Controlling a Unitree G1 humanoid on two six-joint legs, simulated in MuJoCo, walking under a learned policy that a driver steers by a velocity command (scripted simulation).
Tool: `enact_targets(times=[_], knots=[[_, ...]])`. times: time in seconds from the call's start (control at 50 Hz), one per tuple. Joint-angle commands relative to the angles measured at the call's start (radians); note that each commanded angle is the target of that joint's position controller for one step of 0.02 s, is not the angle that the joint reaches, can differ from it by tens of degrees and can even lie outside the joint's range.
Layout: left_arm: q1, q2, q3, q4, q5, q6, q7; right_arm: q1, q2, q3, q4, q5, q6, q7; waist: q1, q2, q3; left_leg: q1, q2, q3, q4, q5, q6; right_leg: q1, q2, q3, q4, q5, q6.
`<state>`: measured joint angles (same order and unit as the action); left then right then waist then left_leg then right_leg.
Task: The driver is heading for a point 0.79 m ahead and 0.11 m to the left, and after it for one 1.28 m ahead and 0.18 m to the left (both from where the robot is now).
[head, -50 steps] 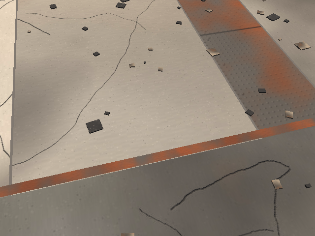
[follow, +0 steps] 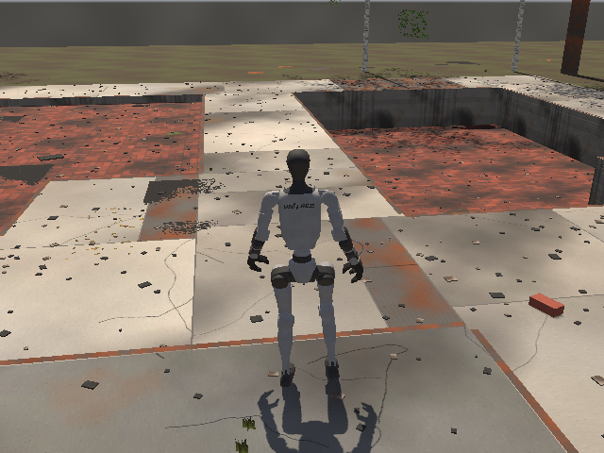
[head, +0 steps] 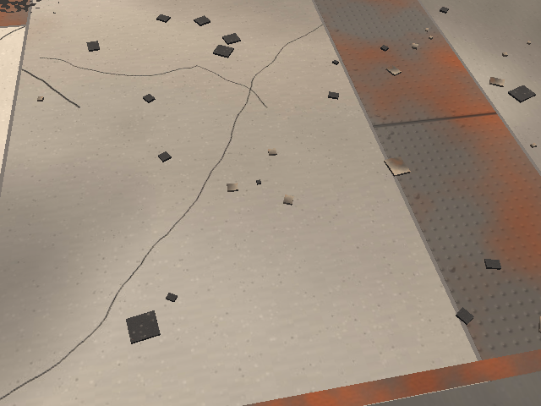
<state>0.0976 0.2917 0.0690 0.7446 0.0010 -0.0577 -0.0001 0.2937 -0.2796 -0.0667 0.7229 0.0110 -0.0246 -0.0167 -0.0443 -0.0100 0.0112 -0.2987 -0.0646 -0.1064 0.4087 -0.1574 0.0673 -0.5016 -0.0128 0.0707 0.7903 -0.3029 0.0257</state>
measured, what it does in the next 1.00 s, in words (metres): walks ahead, turning left: right foot, then left foot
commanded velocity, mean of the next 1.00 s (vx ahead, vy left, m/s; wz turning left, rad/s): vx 0.47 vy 0.00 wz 0.45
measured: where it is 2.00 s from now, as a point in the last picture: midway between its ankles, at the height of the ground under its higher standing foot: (181, 213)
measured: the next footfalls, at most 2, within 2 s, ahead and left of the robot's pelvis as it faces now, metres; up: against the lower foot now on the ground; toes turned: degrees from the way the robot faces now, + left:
right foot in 0.18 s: +0.17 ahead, -0.15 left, +0.00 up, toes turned +11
left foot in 0.66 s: +0.41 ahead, +0.18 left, +0.00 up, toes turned +27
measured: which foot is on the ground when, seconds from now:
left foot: down 0.00-0.18, up 0.20-0.64, down 0.66-1.00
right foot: up 0.00-0.16, down 0.18-0.68, up 0.70-1.00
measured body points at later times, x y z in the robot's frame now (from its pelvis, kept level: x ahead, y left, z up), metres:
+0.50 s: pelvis +0.20 -0.03 +0.00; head +0.23 -0.03 +0.44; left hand +0.12 +0.24 -0.12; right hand +0.47 -0.21 -0.09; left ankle +0.29 +0.17 -0.68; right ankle +0.14 -0.16 -0.75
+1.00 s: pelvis +0.45 +0.12 +0.00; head +0.47 +0.13 +0.45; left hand +0.47 +0.43 -0.10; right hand +0.66 -0.08 -0.11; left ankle +0.37 +0.16 -0.75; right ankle +0.70 +0.04 -0.68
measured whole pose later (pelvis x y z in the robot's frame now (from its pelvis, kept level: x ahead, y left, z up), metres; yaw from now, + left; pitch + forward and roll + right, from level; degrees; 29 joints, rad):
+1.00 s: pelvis +0.45 +0.12 +0.00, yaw +27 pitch +1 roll +2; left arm 0.17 0.30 0.04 0.76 -0.01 -0.07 -0.01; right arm 0.29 -0.26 -0.05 0.73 -0.01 -0.08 0.02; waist -0.04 -0.04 0.03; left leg -0.05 -0.10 0.03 0.25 -0.21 0.08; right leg -0.73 -0.14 0.05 0.81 0.05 0.03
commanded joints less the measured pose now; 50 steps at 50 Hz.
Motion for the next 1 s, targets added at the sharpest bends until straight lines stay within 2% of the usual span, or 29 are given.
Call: enact_targets(times=[0.02,0.1,0.14,0.16,0.18,0.2,0.22,0.24,0.26,0.28,0.32,0.44,0.52,0.56,0.6,0.62,0.64,0.66,0.68,0.7,0.72,0.74,0.76,0.78,0.8,0.84,0.9,0.96,1.0], knots=[[-0.063,0.055,0.008,-0.073,-0.007,-0.025,-0.003,-0.022,-0.194,-0.055,-0.081,0.006,-0.009,-0.012,0.0,0.148,-0.066,0.043,0.196,-0.265,-0.175,-0.211,0.162,0.026,0.032,-0.022,-0.138,0.077,0.026],[-0.074,0.079,0.014,-0.082,-0.021,-0.046,-0.012,-0.002,-0.19,-0.055,-0.086,0.01,0.005,-0.007,-0.002,0.159,-0.057,0.016,0.197,-0.333,-0.136,-0.28,0.147,0.117,0.047,-0.011,-0.247,0.105,0.016],[-0.011,0.086,0.022,-0.062,-0.024,-0.058,-0.012,-0.023,-0.165,-0.047,-0.094,0.011,0.01,-0.005,0.046,0.15,-0.055,-0.036,0.168,-0.347,-0.08,-0.333,0.117,0.247,0.043,-0.018,-0.33,0.141,-0.005],[0.047,0.099,0.031,-0.044,-0.023,-0.06,-0.008,-0.03,-0.134,-0.037,-0.099,0.008,0.009,-0.005,0.079,0.136,-0.06,-0.092,0.137,-0.33,-0.018,-0.358,0.089,0.346,0.017,-0.012,-0.363,0.13,-0.02],[0.165,0.145,0.045,-0.021,-0.012,-0.063,0.001,-0.045,-0.07,-0.017,-0.111,0.004,0.005,-0.004,0.128,0.066,-0.099,-0.217,0.085,-0.263,0.167,-0.418,0.04,0.51,-0.115,0.114,-0.404,0.039,-0.065],[0.252,0.216,0.057,-0.007,0.013,-0.055,0.008,-0.035,-0.002,0.002,-0.14,0.008,-0.003,-0.004,0.129,-0.142,-0.129,-0.415,-0.033,-0.079,0.473,-0.452,-0.017,0.651,-0.309,0.422,-0.521,-0.232,-0.156],[0.254,0.252,0.068,0.006,0.021,-0.051,-0.003,-0.017,-0.074,-0.01,-0.178,0.024,-0.016,-0.002,0.097,-0.262,-0.073,-0.573,0.026,-0.056,0.643,-0.44,-0.023,0.609,-0.422,0.689,-0.591,-0.458,-0.252],[0.203,0.174,0.049,-0.012,0.001,-0.053,-0.003,-0.023,-0.138,-0.026,-0.155,0.02,-0.017,-0.001,0.097,-0.186,0.002,-0.614,0.078,-0.063,0.725,-0.357,-0.032,0.57,-0.386,0.605,-0.591,-0.464,-0.247],[0.179,0.124,0.035,-0.016,-0.007,-0.051,-0.001,-0.032,-0.152,-0.035,-0.136,0.011,-0.015,0.004,0.098,-0.144,0.032,-0.61,0.091,-0.052,0.749,-0.273,-0.041,0.544,-0.323,0.468,-0.582,-0.344,-0.207],[0.153,0.108,0.027,-0.02,-0.001,-0.048,0.001,-0.034,-0.138,-0.035,-0.128,0.006,-0.015,0.006,0.086,-0.12,0.025,-0.582,0.107,-0.042,0.751,-0.207,-0.046,0.517,-0.282,0.364,-0.584,-0.214,-0.179],[0.149,0.09,0.019,-0.01,0.008,-0.048,0.006,-0.074,-0.108,-0.03,-0.142,0.01,-0.017,0.019,0.089,-0.11,0.038,-0.551,0.138,-0.025,0.741,-0.102,-0.057,0.473,-0.238,0.205,-0.607,0.018,-0.161],[0.194,0.121,0.023,0.032,0.007,-0.044,0.011,-0.172,-0.05,-0.008,-0.198,0.013,-0.014,0.037,0.108,-0.083,0.035,-0.519,0.147,0.035,0.53,0.093,-0.092,0.477,-0.216,-0.035,-0.622,0.342,-0.173],[0.242,0.152,0.025,0.065,-0.006,-0.033,0.014,-0.289,-0.023,0.008,-0.233,0.014,-0.019,0.066,0.146,-0.066,0.077,-0.442,0.136,0.112,0.325,0.169,-0.067,0.496,-0.23,-0.127,-0.623,0.384,-0.161],[0.261,0.168,0.029,0.079,-0.015,-0.023,0.013,-0.32,-0.028,0.007,-0.25,0.018,-0.02,0.08,0.142,-0.065,0.09,-0.413,0.122,0.142,0.261,0.13,-0.038,0.544,-0.25,-0.159,-0.598,0.479,-0.151],[0.258,0.199,0.037,0.081,-0.021,-0.012,0.017,-0.301,-0.058,-0.007,-0.255,0.014,-0.018,0.087,0.103,-0.091,0.051,-0.303,0.068,0.194,0.226,0.047,0.005,0.583,-0.256,-0.207,-0.5,0.814,-0.132],[0.26,0.22,0.043,0.081,-0.024,-0.006,0.023,-0.252,-0.085,-0.021,-0.248,0.009,-0.014,0.086,0.065,-0.114,0.007,-0.214,0.029,0.22,0.224,-0.003,0.03,0.598,-0.257,-0.227,-0.403,1.008,-0.123],[0.256,0.231,0.047,0.08,-0.025,0.001,0.028,-0.131,-0.127,-0.044,-0.221,0.011,-0.009,0.083,-0.008,-0.112,-0.064,-0.048,-0.006,0.228,0.192,-0.003,0.065,0.57,-0.251,-0.244,-0.241,1.109,-0.11],[0.246,0.221,0.041,0.069,-0.026,-0.001,0.032,0.039,-0.178,-0.075,-0.177,0.014,-0.001,0.066,-0.102,-0.076,-0.145,0.222,-0.016,0.19,0.131,0.064,0.108,0.429,-0.219,-0.263,-0.016,1.028,-0.079],[0.291,0.118,0.009,0.042,0.024,-0.012,0.026,0.141,-0.253,-0.089,-0.148,0.02,0.012,0.039,-0.085,0.132,-0.246,0.549,0.195,-0.114,0.164,0.128,0.171,0.121,-0.142,-0.252,0.314,0.258,-0.044],[0.338,0.066,-0.022,-0.019,0.014,-0.047,0.007,0.101,-0.306,-0.086,-0.184,0.017,-0.006,0.046,-0.013,0.294,-0.43,0.786,0.42,-0.721,-0.014,-0.124,0.388,-0.207,0.047,-0.067,0.621,-0.306,-0.012],[0.196,0.173,0.007,-0.034,-0.022,-0.075,-0.005,0.121,-0.213,-0.065,-0.178,0.006,-0.015,0.05,-0.093,0.138,-0.391,0.741,0.383,-0.66,-0.089,-0.186,0.323,-0.304,-0.009,0.052,0.649,-0.22,-0.025],[0.137,0.168,0.003,-0.06,-0.045,-0.086,-0.009,0.078,-0.179,-0.052,-0.161,0.003,-0.025,0.049,-0.07,0.106,-0.235,0.594,0.352,-0.503,-0.103,-0.114,0.281,-0.329,-0.047,0.025,0.589,-0.129,-0.039],[0.147,0.145,-0.003,-0.042,-0.032,-0.086,-0.002,0.006,-0.15,-0.041,-0.161,0.003,-0.032,0.047,-0.012,-0.004,-0.149,0.423,0.317,-0.38,-0.11,0.015,0.246,-0.271,-0.097,0.014,0.504,-0.057,-0.034],[0.164,0.147,0.002,-0.025,-0.016,-0.075,0.002,-0.051,-0.114,-0.028,-0.165,-0.004,-0.036,0.046,0.026,0.005,-0.105,0.303,0.286,-0.287,-0.123,0.142,0.23,-0.202,-0.129,0.009,0.432,-0.022,-0.023],[0.196,0.144,0.003,-0.011,-0.015,-0.058,-0.002,-0.08,-0.097,-0.019,-0.166,-0.016,-0.041,0.045,0.056,0.039,-0.087,0.215,0.267,-0.233,-0.151,0.203,0.223,-0.136,-0.148,0.009,0.415,-0.001,-0.017],[0.228,0.112,-0.002,0.007,-0.013,-0.032,-0.002,-0.086,-0.1,-0.018,-0.136,-0.015,-0.056,0.045,0.076,0.054,-0.068,0.121,0.26,-0.152,-0.196,0.283,0.226,-0.092,-0.154,-0.013,0.368,0.024,0.006],[0.148,0.082,-0.011,-0.015,-0.008,-0.014,0.003,-0.057,-0.126,-0.023,-0.089,-0.019,-0.072,0.037,0.056,0.052,-0.004,0.086,0.244,-0.04,-0.245,0.307,0.204,-0.158,-0.158,-0.015,0.239,0.181,0.025],[0.07,0.067,-0.017,-0.027,-0.014,-0.022,-0.01,-0.052,-0.124,-0.019,-0.063,-0.023,-0.075,0.03,0.022,0.053,0.023,0.098,0.203,0.072,-0.264,0.252,0.15,-0.134,-0.129,-0.028,0.026,0.403,0.007],[0.003,0.053,-0.024,-0.047,-0.022,-0.028,-0.021,-0.027,-0.141,-0.023,-0.041,-0.021,-0.077,0.028,-0.012,0.051,0.045,0.122,0.222,0.101,-0.286,0.207,0.135,-0.112,-0.102,-0.044,-0.081,0.479,-0.006]])
Velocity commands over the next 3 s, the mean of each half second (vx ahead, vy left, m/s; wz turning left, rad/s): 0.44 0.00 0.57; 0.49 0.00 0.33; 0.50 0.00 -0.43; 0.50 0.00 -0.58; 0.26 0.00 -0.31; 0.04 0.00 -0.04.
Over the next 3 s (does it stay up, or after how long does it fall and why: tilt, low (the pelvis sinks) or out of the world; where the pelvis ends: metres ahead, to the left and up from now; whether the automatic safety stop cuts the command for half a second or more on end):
stays up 1.27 0.20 -0.01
